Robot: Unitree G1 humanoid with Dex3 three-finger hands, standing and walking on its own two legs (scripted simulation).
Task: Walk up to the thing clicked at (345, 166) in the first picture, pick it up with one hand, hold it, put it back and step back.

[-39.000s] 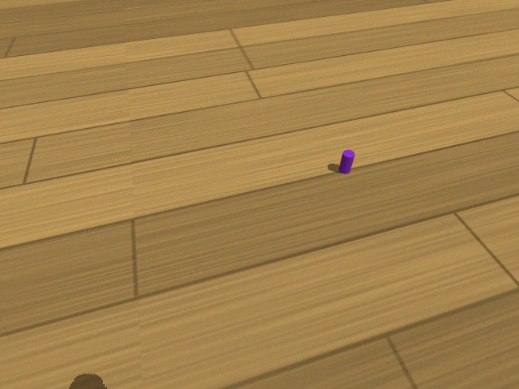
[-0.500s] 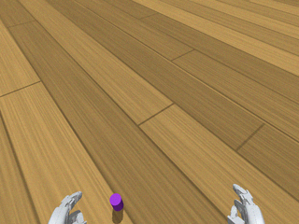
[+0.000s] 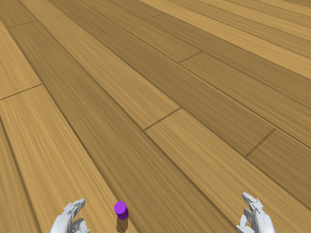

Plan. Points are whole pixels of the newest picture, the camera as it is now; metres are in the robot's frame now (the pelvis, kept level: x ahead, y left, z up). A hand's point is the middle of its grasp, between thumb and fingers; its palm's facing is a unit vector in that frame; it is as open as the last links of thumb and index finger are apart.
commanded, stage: home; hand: left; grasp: from above
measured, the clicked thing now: (121, 210) +0.38 +0.20 -0.65
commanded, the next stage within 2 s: stand in 0.28 s
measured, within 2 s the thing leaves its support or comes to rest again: neither
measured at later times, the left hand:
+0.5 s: hand out of the picture +0.16 +0.20 -0.08, palm faces +0.01 -0.95 -0.31, open 7.4 cm
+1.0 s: hand out of the picture +0.04 +0.24 -0.10, palm faces +0.06 -0.95 -0.32, open 7.4 cm
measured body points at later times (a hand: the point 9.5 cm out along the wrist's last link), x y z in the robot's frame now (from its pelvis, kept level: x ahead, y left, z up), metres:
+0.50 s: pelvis -0.01 +0.00 +0.02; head +0.02 +0.01 +0.46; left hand +0.15 +0.25 -0.06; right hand +0.14 -0.25 -0.08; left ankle -0.01 +0.11 -0.68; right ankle +0.00 -0.13 -0.68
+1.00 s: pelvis +0.00 +0.01 +0.06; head +0.00 +0.01 +0.51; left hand +0.04 +0.29 -0.08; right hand +0.07 -0.27 -0.08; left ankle -0.01 +0.11 -0.68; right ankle +0.00 -0.13 -0.68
